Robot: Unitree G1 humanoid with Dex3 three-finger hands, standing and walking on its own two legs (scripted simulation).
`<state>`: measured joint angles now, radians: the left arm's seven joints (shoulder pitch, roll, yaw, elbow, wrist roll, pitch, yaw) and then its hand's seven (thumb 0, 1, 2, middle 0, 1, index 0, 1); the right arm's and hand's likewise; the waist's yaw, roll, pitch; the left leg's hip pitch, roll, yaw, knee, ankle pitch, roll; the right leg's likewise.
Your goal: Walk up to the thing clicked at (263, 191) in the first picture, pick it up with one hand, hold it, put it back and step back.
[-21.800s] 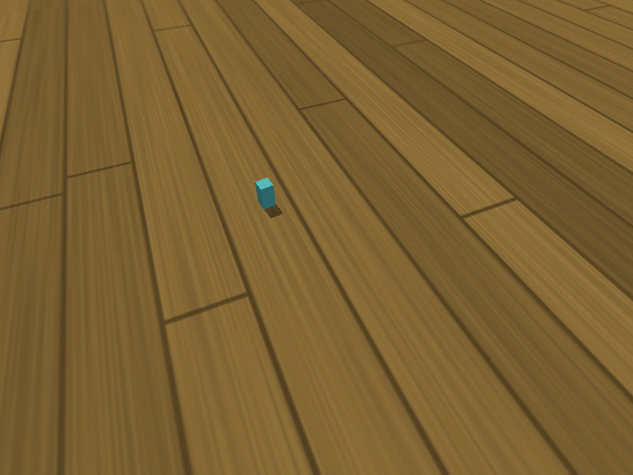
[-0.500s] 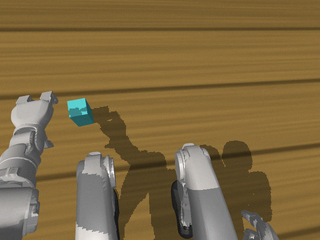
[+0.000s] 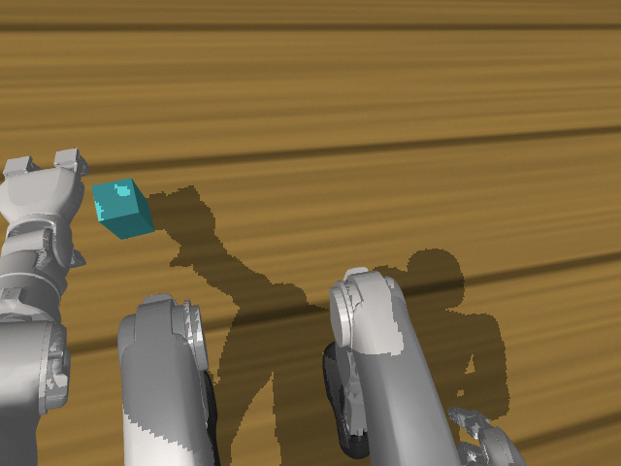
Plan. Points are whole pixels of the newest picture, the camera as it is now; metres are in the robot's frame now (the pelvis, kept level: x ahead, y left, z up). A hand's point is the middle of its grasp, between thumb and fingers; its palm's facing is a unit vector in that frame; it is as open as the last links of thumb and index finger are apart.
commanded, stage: rise first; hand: left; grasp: from above
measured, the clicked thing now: (125, 210) +0.50 +0.25 -0.30
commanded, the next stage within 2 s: none
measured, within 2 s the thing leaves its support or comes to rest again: neither
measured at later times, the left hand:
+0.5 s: hand (76, 216) +0.46 +0.28 -0.17, palm faces -0.43 -0.09 -0.90, open 13.9 cm
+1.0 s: hand (78, 212) +0.47 +0.28 -0.19, palm faces -0.43 -0.09 -0.90, open 13.8 cm
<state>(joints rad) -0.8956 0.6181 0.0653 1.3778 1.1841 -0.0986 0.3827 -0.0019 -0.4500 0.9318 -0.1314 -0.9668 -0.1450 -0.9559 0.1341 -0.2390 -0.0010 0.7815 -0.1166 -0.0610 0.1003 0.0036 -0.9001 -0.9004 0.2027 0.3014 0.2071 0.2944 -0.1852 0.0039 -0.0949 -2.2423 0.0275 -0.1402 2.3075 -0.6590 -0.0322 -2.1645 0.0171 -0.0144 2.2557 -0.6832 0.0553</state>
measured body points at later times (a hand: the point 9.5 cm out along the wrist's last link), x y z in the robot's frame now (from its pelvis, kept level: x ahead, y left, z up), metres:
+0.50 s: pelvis +0.00 +0.00 -0.01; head +0.24 +0.05 +0.37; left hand +0.48 +0.28 -0.12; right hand +0.05 -0.28 -0.13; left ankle +0.09 +0.14 -0.32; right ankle +0.10 -0.14 -0.32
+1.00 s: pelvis +0.00 +0.00 -0.02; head +0.24 +0.06 +0.36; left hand +0.49 +0.28 -0.14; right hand +0.05 -0.28 -0.13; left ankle +0.09 +0.14 -0.32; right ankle +0.10 -0.14 -0.32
